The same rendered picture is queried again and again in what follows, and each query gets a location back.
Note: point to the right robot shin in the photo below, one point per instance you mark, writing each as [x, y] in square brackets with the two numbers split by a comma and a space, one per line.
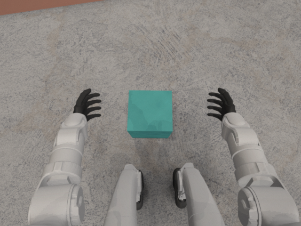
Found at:
[182, 195]

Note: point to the robot right upper arm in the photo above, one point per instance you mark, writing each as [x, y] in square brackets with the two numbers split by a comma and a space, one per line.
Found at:
[266, 206]

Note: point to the right robot foot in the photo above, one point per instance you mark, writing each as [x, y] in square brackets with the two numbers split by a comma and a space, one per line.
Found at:
[182, 202]

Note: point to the robot left upper arm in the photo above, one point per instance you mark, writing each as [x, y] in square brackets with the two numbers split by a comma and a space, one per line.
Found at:
[59, 205]

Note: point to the left robot hand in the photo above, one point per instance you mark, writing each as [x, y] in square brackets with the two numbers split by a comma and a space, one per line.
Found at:
[82, 104]

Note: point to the robot right forearm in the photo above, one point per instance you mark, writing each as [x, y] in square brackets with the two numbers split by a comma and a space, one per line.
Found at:
[252, 167]

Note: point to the carton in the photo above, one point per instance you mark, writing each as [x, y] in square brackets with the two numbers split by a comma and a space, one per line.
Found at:
[150, 114]

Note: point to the right robot hand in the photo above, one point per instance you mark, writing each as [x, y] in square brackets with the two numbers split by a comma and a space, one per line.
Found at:
[226, 104]

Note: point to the robot left forearm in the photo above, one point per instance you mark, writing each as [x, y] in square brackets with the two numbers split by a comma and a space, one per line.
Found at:
[64, 166]

